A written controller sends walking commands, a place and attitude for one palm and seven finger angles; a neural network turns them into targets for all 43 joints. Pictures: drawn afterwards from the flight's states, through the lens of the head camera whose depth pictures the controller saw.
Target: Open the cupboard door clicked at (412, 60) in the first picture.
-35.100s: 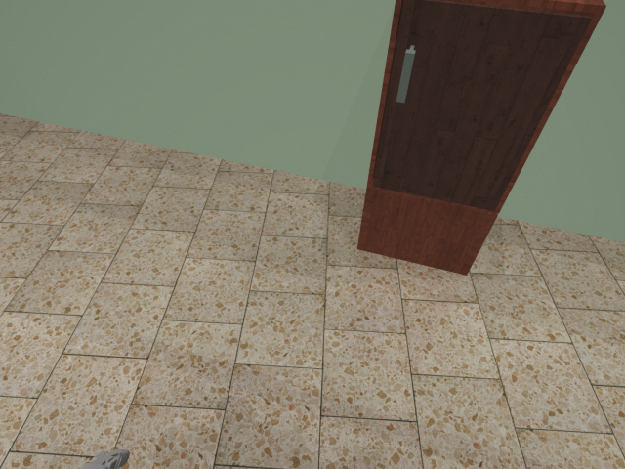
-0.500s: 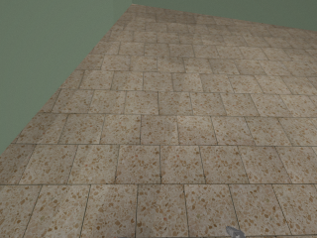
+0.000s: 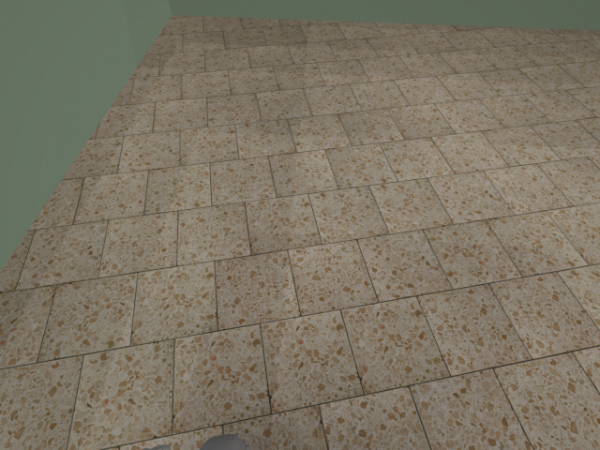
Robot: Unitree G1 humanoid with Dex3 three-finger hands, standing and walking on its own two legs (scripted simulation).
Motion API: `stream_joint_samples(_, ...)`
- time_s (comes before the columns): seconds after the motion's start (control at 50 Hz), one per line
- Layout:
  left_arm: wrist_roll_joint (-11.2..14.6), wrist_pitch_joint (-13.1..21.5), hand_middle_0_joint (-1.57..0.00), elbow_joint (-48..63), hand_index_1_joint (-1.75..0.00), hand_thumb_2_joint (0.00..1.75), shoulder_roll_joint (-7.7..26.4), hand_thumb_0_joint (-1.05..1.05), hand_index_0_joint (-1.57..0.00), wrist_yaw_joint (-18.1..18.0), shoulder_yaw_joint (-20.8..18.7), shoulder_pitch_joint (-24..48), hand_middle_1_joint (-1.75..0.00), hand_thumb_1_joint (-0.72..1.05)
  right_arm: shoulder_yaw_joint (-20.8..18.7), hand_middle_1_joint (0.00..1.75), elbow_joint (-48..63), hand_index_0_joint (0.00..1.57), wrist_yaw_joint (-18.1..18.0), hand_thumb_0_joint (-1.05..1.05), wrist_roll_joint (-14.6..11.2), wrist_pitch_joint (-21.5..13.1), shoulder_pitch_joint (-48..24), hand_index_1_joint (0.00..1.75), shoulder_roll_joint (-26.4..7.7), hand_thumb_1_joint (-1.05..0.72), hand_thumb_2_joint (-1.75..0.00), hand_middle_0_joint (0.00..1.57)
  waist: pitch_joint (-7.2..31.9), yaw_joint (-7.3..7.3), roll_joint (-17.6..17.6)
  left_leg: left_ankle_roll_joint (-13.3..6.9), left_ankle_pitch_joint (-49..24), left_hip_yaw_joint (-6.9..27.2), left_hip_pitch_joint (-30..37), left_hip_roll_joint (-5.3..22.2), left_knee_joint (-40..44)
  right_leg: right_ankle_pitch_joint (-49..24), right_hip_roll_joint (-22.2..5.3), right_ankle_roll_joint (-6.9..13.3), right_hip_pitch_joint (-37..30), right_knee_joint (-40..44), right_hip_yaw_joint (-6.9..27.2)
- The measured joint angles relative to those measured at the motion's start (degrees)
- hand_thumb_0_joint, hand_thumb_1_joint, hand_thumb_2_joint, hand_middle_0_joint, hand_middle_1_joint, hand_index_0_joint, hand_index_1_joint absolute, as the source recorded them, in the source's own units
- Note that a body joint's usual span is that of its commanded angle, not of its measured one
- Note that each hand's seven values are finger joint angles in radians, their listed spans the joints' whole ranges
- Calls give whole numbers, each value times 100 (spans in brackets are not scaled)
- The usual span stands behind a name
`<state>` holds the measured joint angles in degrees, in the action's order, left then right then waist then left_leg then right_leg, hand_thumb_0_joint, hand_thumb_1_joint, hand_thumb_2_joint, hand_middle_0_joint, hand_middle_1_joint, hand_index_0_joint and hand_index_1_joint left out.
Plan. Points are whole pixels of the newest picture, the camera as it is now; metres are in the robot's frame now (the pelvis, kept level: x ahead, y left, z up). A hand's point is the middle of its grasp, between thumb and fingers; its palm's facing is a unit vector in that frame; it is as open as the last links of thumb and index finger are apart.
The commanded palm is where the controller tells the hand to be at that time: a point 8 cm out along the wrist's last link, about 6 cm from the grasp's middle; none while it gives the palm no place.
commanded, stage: turn to face it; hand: left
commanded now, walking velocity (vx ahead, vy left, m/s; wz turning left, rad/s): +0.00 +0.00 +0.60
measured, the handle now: out of the picture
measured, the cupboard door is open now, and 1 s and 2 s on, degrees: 45 45 45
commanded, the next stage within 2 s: none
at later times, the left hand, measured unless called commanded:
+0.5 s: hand out of the picture +0.13 +0.25 -0.18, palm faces +0.29 -0.93 -0.21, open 7.3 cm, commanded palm none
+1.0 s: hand out of the picture +0.07 +0.16 -0.16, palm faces +0.56 -0.79 -0.24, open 7.4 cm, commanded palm none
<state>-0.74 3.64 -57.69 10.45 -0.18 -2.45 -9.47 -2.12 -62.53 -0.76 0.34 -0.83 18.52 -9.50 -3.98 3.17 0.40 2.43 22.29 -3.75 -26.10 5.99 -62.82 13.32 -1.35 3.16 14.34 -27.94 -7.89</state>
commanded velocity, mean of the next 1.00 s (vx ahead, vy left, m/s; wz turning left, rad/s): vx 0.00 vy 0.00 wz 0.60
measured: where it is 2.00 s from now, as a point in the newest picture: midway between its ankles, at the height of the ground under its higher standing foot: outside the picture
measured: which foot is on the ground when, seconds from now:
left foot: up 0.00-0.22, down 0.24-0.72, up 0.74-1.00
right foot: down 0.00-0.24, up 0.26-0.70, down 0.72-1.00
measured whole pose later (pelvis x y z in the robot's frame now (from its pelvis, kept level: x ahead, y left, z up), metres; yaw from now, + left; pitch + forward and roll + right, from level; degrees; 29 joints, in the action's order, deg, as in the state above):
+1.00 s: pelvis +0.13 -0.03 +0.00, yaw +36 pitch +0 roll +3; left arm -1.6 -0.3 -51.5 11.8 -0.6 -1.8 -13.3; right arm -4.6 -53.1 1.6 0.3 4.1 8.1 -14.7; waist -6.2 0.1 2.5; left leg 4.0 24.5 -4.5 -23.3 1.4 -45.8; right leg 18.9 -8.0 -0.8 11.6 -30.7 -9.8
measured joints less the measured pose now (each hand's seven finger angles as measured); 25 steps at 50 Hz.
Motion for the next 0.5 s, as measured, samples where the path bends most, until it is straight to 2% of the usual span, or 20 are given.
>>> stream_joint_samples(0.1,-12,-52,-21,-121,-30,89,49,0,-20,-47,-12,-179,-30,96,2,29,229,20,19,1,14,65,-369,30,131,-92,-89,20,120,-51,58,60,-594,-133,-368,-23,1066,100,17,-78,-559,457,-300)
stream_joint_samples(0.2,-35,-182,-21,-111,-30,89,43,0,-20,-40,-32,-288,-30,94,-20,29,385,20,99,1,23,141,-588,30,-2,-93,-89,20,65,-188,168,0,-805,-404,-23,-158,2170,674,-126,-265,-775,-10,-632)
stream_joint_samples(0.22,-31,-213,-21,-92,-30,89,46,0,-20,-37,-38,-336,-30,94,-19,29,448,20,120,1,39,129,-597,30,-46,-93,-89,20,64,-208,191,-44,-1105,-417,137,-205,2472,876,-190,-321,-735,-283,-678)
stream_joint_samples(0.24,-13,-257,-21,-67,-30,89,28,0,-20,-33,-46,-393,-30,93,-27,29,533,20,132,1,66,98,-590,30,-121,-93,-89,20,101,-220,146,-345,-1269,-363,218,-236,2638,1082,-240,-388,-569,-722,-714)
stream_joint_samples(0.26,12,-326,-21,-62,-30,89,53,0,-20,-35,-52,-378,-30,93,-41,29,580,20,110,1,82,75,-642,30,-140,-93,-89,20,91,-195,184,-600,-1077,-333,117,-315,2462,1501,-293,-473,-287,-1394,-544)
stream_joint_samples(0.28,14,-410,-21,-46,-30,89,90,1,-20,-43,-58,-340,-30,93,-39,29,619,20,89,1,85,74,-709,30,-145,-92,-89,20,47,-198,232,-725,-893,-318,60,-381,2315,1826,-281,-514,18,-2103,-250)
stream_joint_samples(0.32,-24,-532,-21,0,-30,89,160,1,-20,-41,-94,-249,-30,92,-36,29,715,20,50,1,88,94,-778,30,-144,-92,-89,20,12,-218,278,-768,-768,-271,51,-477,2334,1866,-228,-574,590,-3213,182)
stream_joint_samples(0.36,-55,-577,-20,61,-30,89,214,1,-20,-24,-134,-112,-30,92,-25,29,785,20,5,1,86,89,-795,30,-147,-92,-89,20,-6,-244,262,-685,-916,-169,100,-557,2590,1491,-216,-642,1042,-3804,442)
stream_joint_samples(0.42,-63,-565,-20,231,-30,89,271,1,-20,-3,-169,45,-30,92,-5,29,823,20,-21,1,66,75,-813,30,-158,-91,-89,20,-37,-303,194,-699,-1173,2,238,-649,3052,996,-254,-720,1416,-3872,709)
stream_joint_samples(0.5,-58,-576,-20,405,-30,90,339,1,-20,-9,-187,124,-30,92,-17,29,850,20,8,1,57,104,-806,30,-160,-91,-89,20,18,-305,73,-650,-1384,266,377,-694,3436,839,-267,-789,1483,-3363,887)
